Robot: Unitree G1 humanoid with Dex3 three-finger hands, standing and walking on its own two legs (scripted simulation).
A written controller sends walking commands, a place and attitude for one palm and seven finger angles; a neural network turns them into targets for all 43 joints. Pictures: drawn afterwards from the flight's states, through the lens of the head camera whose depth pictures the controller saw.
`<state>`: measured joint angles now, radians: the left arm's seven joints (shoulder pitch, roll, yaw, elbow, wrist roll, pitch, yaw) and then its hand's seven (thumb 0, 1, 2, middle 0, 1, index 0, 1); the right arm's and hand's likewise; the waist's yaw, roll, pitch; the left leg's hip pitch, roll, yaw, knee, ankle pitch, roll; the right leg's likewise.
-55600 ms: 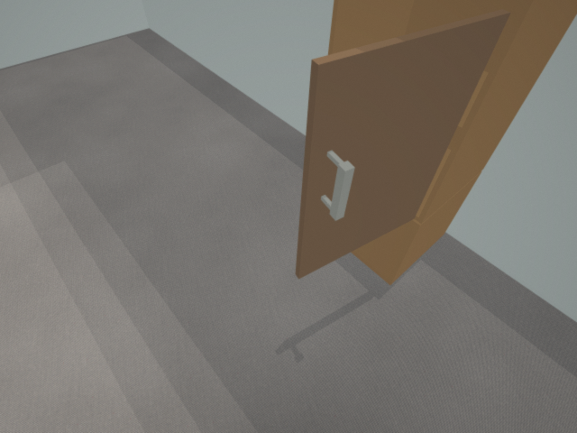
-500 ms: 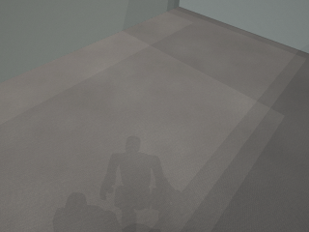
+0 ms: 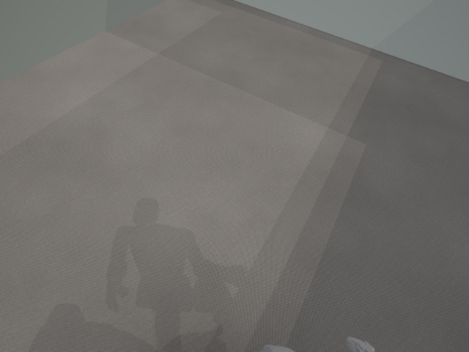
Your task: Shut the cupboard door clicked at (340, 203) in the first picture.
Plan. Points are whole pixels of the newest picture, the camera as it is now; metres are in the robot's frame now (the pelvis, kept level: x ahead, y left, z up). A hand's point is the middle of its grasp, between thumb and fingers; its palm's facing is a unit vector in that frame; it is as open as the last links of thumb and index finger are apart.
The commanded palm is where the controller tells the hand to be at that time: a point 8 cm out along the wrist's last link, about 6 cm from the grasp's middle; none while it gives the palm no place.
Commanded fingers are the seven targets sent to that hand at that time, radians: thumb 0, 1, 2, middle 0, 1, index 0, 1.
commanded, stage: turn to face it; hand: left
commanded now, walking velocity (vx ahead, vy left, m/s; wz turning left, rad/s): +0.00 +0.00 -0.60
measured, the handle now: out of the picture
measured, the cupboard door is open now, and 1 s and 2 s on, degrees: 19 19 19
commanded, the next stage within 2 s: none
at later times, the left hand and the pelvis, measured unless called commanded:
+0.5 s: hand (175, 335) +0.16 +0.12 -0.15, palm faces -0.29 -0.92 -0.26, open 7.4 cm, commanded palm none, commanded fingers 0.00 0.90 0.90 -0.20 -0.30 -0.20 -0.30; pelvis +0.01 -0.04 +0.00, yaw -17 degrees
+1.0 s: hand (170, 299) +0.23 +0.14 -0.16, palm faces -0.51 -0.83 -0.22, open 7.4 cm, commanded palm none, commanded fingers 0.00 0.90 0.90 -0.20 -0.30 -0.20 -0.30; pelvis +0.04 +0.00 +0.01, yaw -36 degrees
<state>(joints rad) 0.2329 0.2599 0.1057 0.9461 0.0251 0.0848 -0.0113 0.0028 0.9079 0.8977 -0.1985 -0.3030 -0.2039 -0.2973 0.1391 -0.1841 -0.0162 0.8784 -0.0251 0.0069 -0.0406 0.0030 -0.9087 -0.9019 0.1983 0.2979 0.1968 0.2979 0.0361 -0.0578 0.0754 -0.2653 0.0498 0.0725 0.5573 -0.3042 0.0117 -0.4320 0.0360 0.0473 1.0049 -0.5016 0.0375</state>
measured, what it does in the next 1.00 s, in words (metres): steps on the spot, turning right: right foot, then left foot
